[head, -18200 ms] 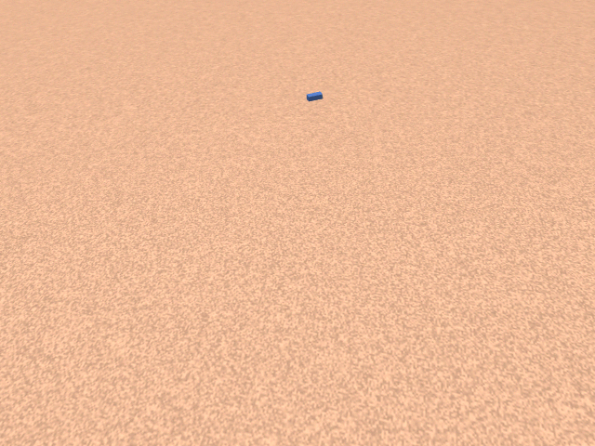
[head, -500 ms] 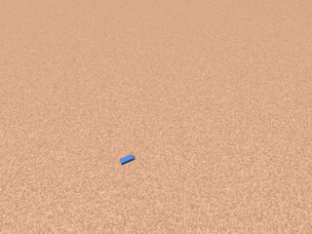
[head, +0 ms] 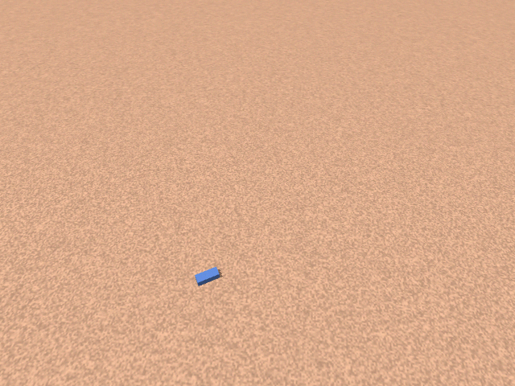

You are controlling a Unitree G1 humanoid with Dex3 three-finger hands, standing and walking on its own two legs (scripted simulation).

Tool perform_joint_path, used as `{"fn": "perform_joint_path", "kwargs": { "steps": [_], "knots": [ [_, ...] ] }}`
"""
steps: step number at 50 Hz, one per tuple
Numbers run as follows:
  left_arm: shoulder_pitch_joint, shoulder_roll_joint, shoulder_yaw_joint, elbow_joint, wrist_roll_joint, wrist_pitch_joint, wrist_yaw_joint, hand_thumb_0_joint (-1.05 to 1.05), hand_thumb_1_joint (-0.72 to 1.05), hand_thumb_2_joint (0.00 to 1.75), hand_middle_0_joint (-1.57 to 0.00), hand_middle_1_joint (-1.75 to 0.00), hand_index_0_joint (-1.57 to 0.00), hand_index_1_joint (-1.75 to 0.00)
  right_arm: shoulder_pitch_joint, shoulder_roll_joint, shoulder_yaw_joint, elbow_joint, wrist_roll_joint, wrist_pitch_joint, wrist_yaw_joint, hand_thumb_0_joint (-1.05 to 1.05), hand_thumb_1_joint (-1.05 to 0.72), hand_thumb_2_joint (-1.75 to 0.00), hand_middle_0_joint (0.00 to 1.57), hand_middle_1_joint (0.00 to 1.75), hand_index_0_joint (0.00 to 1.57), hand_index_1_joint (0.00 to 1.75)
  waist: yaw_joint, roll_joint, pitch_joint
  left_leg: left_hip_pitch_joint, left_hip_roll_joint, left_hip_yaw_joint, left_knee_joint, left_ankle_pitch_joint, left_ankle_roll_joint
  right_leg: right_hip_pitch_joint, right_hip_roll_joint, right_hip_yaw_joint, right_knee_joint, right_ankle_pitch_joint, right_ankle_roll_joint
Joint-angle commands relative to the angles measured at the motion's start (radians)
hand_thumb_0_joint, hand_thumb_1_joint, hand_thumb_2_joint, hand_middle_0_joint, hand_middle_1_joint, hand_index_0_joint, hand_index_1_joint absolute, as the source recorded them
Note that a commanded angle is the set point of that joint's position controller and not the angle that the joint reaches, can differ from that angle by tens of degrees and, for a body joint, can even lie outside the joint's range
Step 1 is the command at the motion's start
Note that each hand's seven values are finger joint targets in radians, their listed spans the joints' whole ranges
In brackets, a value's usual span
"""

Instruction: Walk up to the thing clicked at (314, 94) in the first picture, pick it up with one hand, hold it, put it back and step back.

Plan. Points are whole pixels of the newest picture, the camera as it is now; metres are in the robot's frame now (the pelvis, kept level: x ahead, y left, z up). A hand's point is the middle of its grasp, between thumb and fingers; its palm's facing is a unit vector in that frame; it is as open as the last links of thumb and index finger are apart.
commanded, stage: walk up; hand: left
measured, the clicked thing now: (207, 276) +0.67 +0.22 -0.76
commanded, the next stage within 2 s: none
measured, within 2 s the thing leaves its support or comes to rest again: neither
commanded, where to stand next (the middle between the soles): +0.28 -0.02 m, yaw +0 degrees
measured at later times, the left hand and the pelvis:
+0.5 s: hand (138, 346) +0.22 +0.23 -0.13, palm faces -0.01 -0.93 -0.37, open 7.4 cm; pelvis +0.15 -0.03 -0.01, yaw +1 degrees
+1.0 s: hand (140, 319) +0.28 +0.25 -0.16, palm faces -0.02 -0.93 -0.37, open 7.4 cm; pelvis +0.23 -0.02 -0.01, yaw +0 degrees
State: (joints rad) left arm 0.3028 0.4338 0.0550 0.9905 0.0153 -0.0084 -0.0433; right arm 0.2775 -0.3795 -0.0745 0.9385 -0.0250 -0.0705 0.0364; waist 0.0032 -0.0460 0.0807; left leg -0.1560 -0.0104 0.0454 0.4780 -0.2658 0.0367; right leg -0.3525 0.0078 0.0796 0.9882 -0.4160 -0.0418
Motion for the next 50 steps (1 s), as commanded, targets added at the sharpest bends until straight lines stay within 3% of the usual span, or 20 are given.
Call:
{"fn": "perform_joint_path", "kwargs": {
  "steps": [1, 8, 11, 12, 13, 14, 16, 20, 23, 29, 30, 31, 32, 33, 37, 43, 44, 46, 47, 50],
  "knots": [
    [-0.036, 0.161, 0.041, -0.120, -0.003, -0.039, -0.003, 0.00, 0.90, 0.90, -0.20, -0.30, -0.20, -0.30, 0.053, -0.263, -0.065, -0.094, 0.007, -0.025, -0.019, 0.00, -0.90, -0.90, 0.20, 0.30, 0.20, 0.30, -0.036, 0.182, 0.012, 0.138, 0.283, -0.226, -0.226, 0.275, 0.183, -0.194, -0.070, -0.009, -0.120, 0.057, 0.038],
    [-0.081, 0.139, 0.061, -0.180, 0.005, -0.043, -0.026, 0.00, 0.90, 0.90, -0.20, -0.30, -0.20, -0.30, 0.050, -0.274, -0.061, -0.161, 0.017, -0.013, -0.010, 0.00, -0.90, -0.90, 0.20, 0.30, 0.20, 0.30, -0.025, 0.191, 0.001, -0.033, 0.225, -0.124, -0.145, 0.213, 0.138, 0.057, -0.037, -0.137, -0.361, 0.227, 0.008],
    [0.029, 0.167, 0.084, -0.158, 0.006, -0.052, -0.013, 0.00, 0.90, 0.90, -0.20, -0.30, -0.20, -0.30, 0.036, -0.249, -0.045, -0.189, 0.017, -0.004, -0.013, 0.00, -0.90, -0.90, 0.20, 0.30, 0.20, 0.30, 0.055, 0.078, -0.017, -0.196, 0.194, -0.112, 0.055, 0.183, 0.103, 0.308, -0.001, -0.140, -0.418, 0.204, -0.014],
    [0.114, 0.205, 0.103, -0.150, 0.010, -0.061, -0.002, 0.00, 0.90, 0.90, -0.20, -0.30, -0.20, -0.30, 0.074, -0.205, -0.027, -0.194, 0.019, -0.006, -0.013, 0.00, -0.90, -0.90, 0.20, 0.30, 0.20, 0.30, 0.097, -0.051, -0.071, -0.252, 0.120, -0.053, 0.298, 0.203, 0.076, 0.426, -0.048, -0.054, -0.508, 0.098, -0.044],
    [0.180, 0.287, 0.124, -0.166, 0.014, -0.073, 0.010, 0.00, 0.90, 0.90, -0.20, -0.30, -0.20, -0.30, 0.130, -0.132, -0.002, -0.216, 0.024, -0.008, -0.013, 0.00, -0.90, -0.90, 0.20, 0.30, 0.20, 0.30, 0.099, -0.286, -0.137, -0.396, -0.020, -0.008, 0.625, -0.188, 0.019, 0.514, -0.339, 0.389, -0.653, 0.028, -0.140],
    [0.137, 0.310, 0.118, -0.181, -0.005, -0.072, 0.008, 0.00, 0.90, 0.90, -0.20, -0.30, -0.20, -0.30, 0.111, -0.229, -0.028, -0.194, 0.020, 0.005, -0.025, 0.00, -0.90, -0.90, 0.20, 0.30, 0.20, 0.30, 0.094, -0.153, -0.097, -0.438, -0.025, -0.085, 0.733, -0.312, 0.019, 0.388, -0.439, 0.591, -0.746, -0.120, -0.248],
    [0.043, 0.269, 0.105, -0.208, -0.019, -0.069, 0.014, 0.00, 0.90, 0.90, -0.20, -0.30, -0.20, -0.30, 0.116, -0.255, -0.037, -0.160, 0.028, 0.008, -0.025, 0.00, -0.90, -0.90, 0.20, 0.30, 0.20, 0.30, 0.054, -0.058, 0.024, -0.422, 0.036, -0.167, 0.750, -0.208, 0.021, 0.206, -0.380, 0.426, -0.768, -0.160, -0.241],
    [-0.014, 0.215, 0.087, -0.243, -0.005, -0.078, 0.012, 0.00, 0.90, 0.90, -0.20, -0.30, -0.20, -0.30, 0.182, -0.226, -0.036, -0.119, 0.016, 0.011, 0.002, 0.00, -0.90, -0.90, 0.20, 0.30, 0.20, 0.30, 0.003, -0.113, 0.014, -0.327, 0.075, -0.100, 0.534, -0.098, -0.015, 0.104, -0.258, 0.155, -0.757, 0.029, -0.189],
    [-0.027, 0.224, 0.088, -0.263, 0.003, -0.076, 0.009, 0.00, 0.90, 0.90, -0.20, -0.30, -0.20, -0.30, 0.141, -0.210, -0.039, -0.132, 0.000, 0.013, 0.012, 0.00, -0.90, -0.90, 0.20, 0.30, 0.20, 0.30, 0.008, -0.128, 0.021, -0.282, 0.087, -0.040, 0.351, -0.100, -0.038, 0.042, -0.249, 0.086, -0.757, -0.004, -0.198],
    [-0.050, 0.166, 0.042, -0.255, -0.007, -0.038, 0.021, 0.00, 0.90, 0.90, -0.20, -0.30, -0.20, -0.30, 0.108, -0.165, -0.025, -0.107, -0.001, -0.009, -0.027, 0.00, -0.90, -0.90, 0.20, 0.30, 0.20, 0.30, -0.013, -0.027, -0.101, 0.010, 0.021, 0.012, 0.051, 0.115, -0.027, -0.017, -0.201, -0.026, -0.454, 0.335, -0.130],
    [-0.058, 0.134, 0.026, -0.252, -0.012, -0.031, 0.024, 0.00, 0.90, 0.90, -0.20, -0.30, -0.20, -0.30, 0.113, -0.192, -0.030, -0.102, -0.004, -0.014, -0.037, 0.00, -0.90, -0.90, 0.20, 0.30, 0.20, 0.30, -0.033, 0.035, -0.107, 0.055, 0.051, -0.035, -0.011, 0.139, -0.012, -0.060, -0.164, -0.054, -0.384, 0.270, -0.088],
    [-0.030, 0.089, 0.009, -0.275, -0.012, -0.029, 0.021, 0.00, 0.90, 0.90, -0.20, -0.30, -0.20, -0.30, 0.152, -0.269, -0.049, -0.113, -0.010, -0.022, -0.042, 0.00, -0.90, -0.90, 0.20, 0.30, 0.20, 0.30, -0.036, 0.203, -0.134, 0.095, 0.228, -0.283, -0.094, 0.104, 0.041, -0.136, -0.070, -0.111, -0.237, 0.077, -0.032],
    [0.020, 0.099, 0.013, -0.244, -0.021, -0.015, 0.028, 0.00, 0.90, 0.90, -0.20, -0.30, -0.20, -0.30, 0.106, -0.337, -0.054, -0.139, -0.007, -0.026, -0.043, 0.00, -0.90, -0.90, 0.20, 0.30, 0.20, 0.30, -0.016, 0.232, -0.123, 0.027, 0.404, -0.564, -0.206, -0.112, 0.170, -0.157, 0.009, -0.091, -0.150, -0.172, -0.002],
    [0.024, 0.184, 0.040, -0.203, -0.015, -0.007, 0.036, 0.00, 0.90, 0.90, -0.20, -0.30, -0.20, -0.30, 0.077, -0.353, -0.062, -0.139, 0.004, -0.019, -0.040, 0.00, -0.90, -0.90, 0.20, 0.30, 0.20, 0.30, -0.018, 0.187, -0.091, -0.035, 0.412, -0.586, -0.206, -0.213, 0.233, -0.114, -0.031, -0.031, -0.047, -0.220, -0.004],
    [0.058, 0.170, 0.036, -0.142, -0.013, -0.008, 0.034, 0.00, 0.90, 0.90, -0.20, -0.30, -0.20, -0.30, -0.009, -0.296, -0.036, -0.141, 0.003, -0.015, -0.047, 0.00, -0.90, -0.90, 0.20, 0.30, 0.20, 0.30, 0.011, 0.249, -0.052, -0.056, 0.297, -0.334, -0.150, -0.041, 0.159, -0.110, -0.072, -0.029, -0.122, -0.076, 0.001],
    [0.054, 0.126, 0.034, -0.070, -0.001, -0.023, 0.040, 0.00, 0.90, 0.90, -0.20, -0.30, -0.20, -0.30, -0.090, -0.262, -0.010, -0.138, 0.015, 0.016, -0.039, 0.00, -0.90, -0.90, 0.20, 0.30, 0.20, 0.30, 0.030, 0.205, -0.086, -0.210, 0.230, -0.184, -0.013, 0.062, 0.099, 0.179, -0.012, -0.121, -0.451, 0.126, 0.008],
    [0.047, 0.140, 0.035, -0.068, 0.005, -0.030, 0.046, 0.00, 0.90, 0.90, -0.20, -0.30, -0.20, -0.30, -0.099, -0.228, 0.004, -0.138, 0.023, 0.021, -0.038, 0.00, -0.90, -0.90, 0.20, 0.30, 0.20, 0.30, 0.040, 0.161, -0.094, -0.234, 0.212, -0.165, 0.026, 0.061, 0.065, 0.219, -0.036, -0.079, -0.516, 0.170, -0.004],
    [-0.058, 0.232, 0.043, -0.090, 0.007, -0.046, 0.047, 0.00, 0.90, 0.90, -0.20, -0.30, -0.20, -0.30, -0.083, -0.163, 0.022, -0.119, 0.035, 0.027, -0.038, 0.00, -0.90, -0.90, 0.20, 0.30, 0.20, 0.30, -0.014, -0.040, -0.065, -0.205, 0.067, -0.058, 0.153, -0.058, -0.019, 0.094, -0.247, 0.231, -0.625, 0.167, -0.103],
    [-0.130, 0.237, 0.034, -0.098, 0.001, -0.042, 0.041, 0.00, 0.90, 0.90, -0.20, -0.30, -0.20, -0.30, -0.070, -0.183, 0.014, -0.082, 0.033, 0.028, -0.043, 0.00, -0.90, -0.90, 0.20, 0.30, 0.20, 0.30, -0.036, -0.032, -0.041, -0.073, 0.059, -0.049, 0.134, -0.118, -0.021, -0.025, -0.266, 0.207, -0.602, 0.176, -0.130],
    [-0.132, 0.168, 0.010, -0.068, -0.014, -0.040, 0.042, 0.00, 0.90, 0.90, -0.20, -0.30, -0.20, -0.30, -0.118, -0.224, 0.011, -0.038, 0.029, 0.013, -0.037, 0.00, -0.90, -0.90, 0.20, 0.30, 0.20, 0.30, -0.010, 0.014, -0.083, -0.028, 0.143, -0.120, 0.026, 0.149, 0.015, 0.040, -0.124, 0.008, -0.512, 0.295, -0.020]
  ]
}}
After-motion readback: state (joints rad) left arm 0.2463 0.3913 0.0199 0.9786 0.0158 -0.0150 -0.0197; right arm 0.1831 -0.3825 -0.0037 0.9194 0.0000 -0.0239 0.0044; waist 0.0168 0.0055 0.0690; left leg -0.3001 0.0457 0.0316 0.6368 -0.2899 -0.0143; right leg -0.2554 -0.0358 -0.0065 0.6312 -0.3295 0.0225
